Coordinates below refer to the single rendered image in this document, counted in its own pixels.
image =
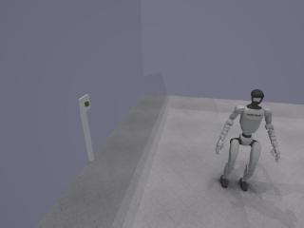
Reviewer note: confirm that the robot right forearm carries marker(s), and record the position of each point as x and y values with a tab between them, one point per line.
224	131

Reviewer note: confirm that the robot left shin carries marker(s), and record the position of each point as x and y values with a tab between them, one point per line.
246	175

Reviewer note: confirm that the robot left forearm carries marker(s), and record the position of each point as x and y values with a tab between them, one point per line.
272	137

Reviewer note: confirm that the panel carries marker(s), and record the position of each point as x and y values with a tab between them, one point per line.
83	110

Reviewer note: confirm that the robot left thigh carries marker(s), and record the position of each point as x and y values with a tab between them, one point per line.
254	156

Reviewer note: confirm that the left robot hand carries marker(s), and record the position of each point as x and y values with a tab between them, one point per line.
276	150

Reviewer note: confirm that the right robot hand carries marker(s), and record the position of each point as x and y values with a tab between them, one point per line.
219	146

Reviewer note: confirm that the robot right upper arm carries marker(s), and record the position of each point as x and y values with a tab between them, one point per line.
237	110

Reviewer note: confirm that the robot left upper arm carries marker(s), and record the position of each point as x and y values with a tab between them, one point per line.
268	118

